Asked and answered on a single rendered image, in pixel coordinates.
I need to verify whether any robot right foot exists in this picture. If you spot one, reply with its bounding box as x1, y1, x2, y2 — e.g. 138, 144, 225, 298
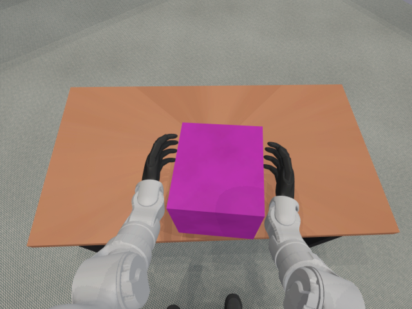
225, 294, 242, 309

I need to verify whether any robot left forearm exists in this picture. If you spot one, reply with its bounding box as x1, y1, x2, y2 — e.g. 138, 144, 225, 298
71, 180, 165, 303

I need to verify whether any table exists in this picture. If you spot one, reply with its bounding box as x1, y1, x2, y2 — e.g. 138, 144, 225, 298
27, 84, 400, 252

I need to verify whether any right robot upper arm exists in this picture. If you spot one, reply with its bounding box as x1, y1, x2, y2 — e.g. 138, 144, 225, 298
283, 266, 365, 309

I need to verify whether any robot left hand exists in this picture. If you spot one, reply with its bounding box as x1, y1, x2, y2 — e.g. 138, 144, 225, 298
142, 134, 178, 181

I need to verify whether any left robot upper arm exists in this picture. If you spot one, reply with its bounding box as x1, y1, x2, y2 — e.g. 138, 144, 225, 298
49, 251, 150, 309

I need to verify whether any carton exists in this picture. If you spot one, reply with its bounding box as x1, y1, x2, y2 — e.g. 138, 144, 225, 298
166, 122, 265, 239

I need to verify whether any robot right hand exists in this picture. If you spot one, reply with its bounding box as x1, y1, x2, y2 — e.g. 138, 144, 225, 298
263, 142, 295, 199

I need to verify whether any robot right forearm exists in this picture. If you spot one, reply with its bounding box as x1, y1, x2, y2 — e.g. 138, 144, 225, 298
264, 196, 366, 309

